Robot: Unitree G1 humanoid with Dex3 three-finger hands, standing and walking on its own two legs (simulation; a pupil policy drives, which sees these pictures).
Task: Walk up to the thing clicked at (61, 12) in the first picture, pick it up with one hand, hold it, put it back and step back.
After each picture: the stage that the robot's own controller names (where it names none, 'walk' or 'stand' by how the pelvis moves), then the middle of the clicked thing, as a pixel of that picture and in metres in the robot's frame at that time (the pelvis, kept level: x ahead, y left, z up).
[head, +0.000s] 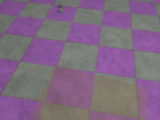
stand; (60, 9) +2.12 +0.31 -0.72
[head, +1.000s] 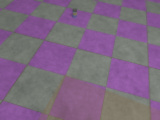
walk; (74, 13) +1.98 +0.20 -0.70
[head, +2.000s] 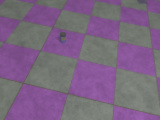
walk; (63, 37) +1.34 +0.17 -0.70
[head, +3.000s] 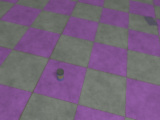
walk; (60, 74) +0.87 +0.15 -0.71
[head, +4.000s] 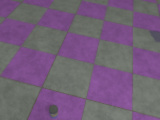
walk; (53, 111) +0.52 +0.15 -0.71
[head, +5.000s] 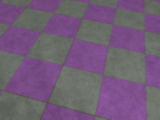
stand; out of the picture +0.37 +0.13 -0.70
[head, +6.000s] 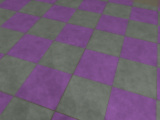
stand; out of the picture +0.34 +0.12 -0.72
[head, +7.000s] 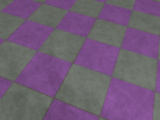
stand; out of the picture +0.38 +0.12 -0.71
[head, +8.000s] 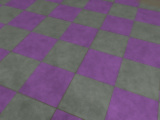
stand; out of the picture +0.37 +0.12 -0.72
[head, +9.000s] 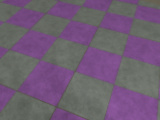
stand; out of the picture +0.36 +0.12 -0.73
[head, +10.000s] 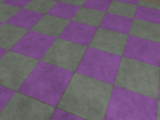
stand; out of the picture +0.36 +0.12 -0.73
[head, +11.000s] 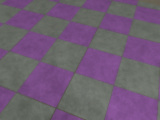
stand; out of the picture +0.36 +0.12 -0.73
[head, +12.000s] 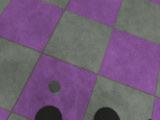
go down; (55, 88) +0.41 +0.12 -0.50
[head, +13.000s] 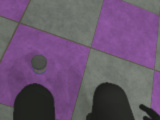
go down; (39, 65) +0.44 +0.16 -0.32
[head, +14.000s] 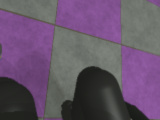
close in; out of the picture +0.43 +0.20 -0.23
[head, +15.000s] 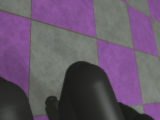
close; out of the picture +0.44 +0.21 -0.23
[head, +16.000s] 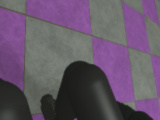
lift; out of the picture +0.42 +0.21 -0.23
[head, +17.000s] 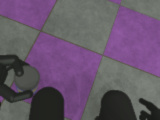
lift; (27, 82) +0.32 +0.20 -0.06
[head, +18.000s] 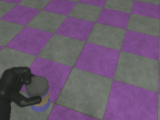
hold; (38, 94) +0.31 +0.15 +0.03
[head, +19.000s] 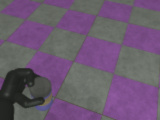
hold; (41, 94) +0.31 +0.14 +0.01
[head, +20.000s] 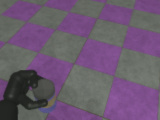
crouch; (45, 96) +0.31 +0.13 +0.01
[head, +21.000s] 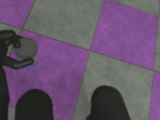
crouch; (27, 54) +0.43 +0.16 -0.10
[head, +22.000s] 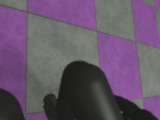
lower; out of the picture +0.44 +0.26 -0.23
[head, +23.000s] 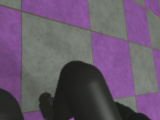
lower; out of the picture +0.44 +0.25 -0.24
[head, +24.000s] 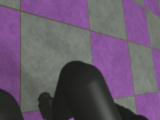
lower; out of the picture +0.44 +0.25 -0.24
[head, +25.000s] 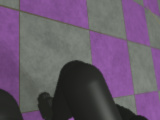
lower; out of the picture +0.45 +0.25 -0.24
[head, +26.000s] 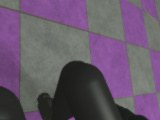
loosen; out of the picture +0.44 +0.23 -0.24
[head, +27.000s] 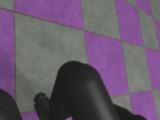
withdraw; out of the picture +0.44 +0.24 -0.25
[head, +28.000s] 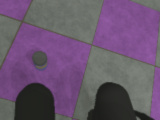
walk; (40, 61) +0.46 +0.17 -0.34
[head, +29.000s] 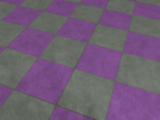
stand; out of the picture +0.38 +0.10 -0.66
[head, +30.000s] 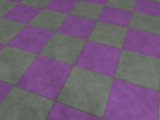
stand; out of the picture +0.40 +0.12 -0.66
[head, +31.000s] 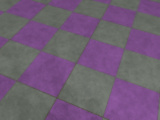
stand; out of the picture +0.40 +0.11 -0.68
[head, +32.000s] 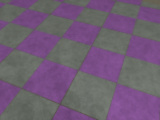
walk; out of the picture +0.40 +0.11 -0.72
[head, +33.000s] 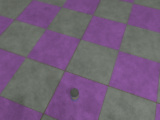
walk; (74, 94) +0.56 +0.07 -0.70
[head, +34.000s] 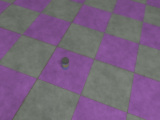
walk; (65, 63) +0.89 +0.11 -0.71
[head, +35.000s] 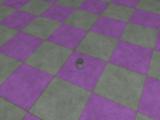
stand; (80, 64) +1.06 +0.08 -0.71
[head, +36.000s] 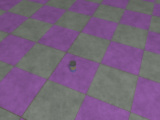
stand; (72, 66) +1.03 +0.10 -0.73
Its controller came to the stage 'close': yes
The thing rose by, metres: 0.72
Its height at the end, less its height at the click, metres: +0.00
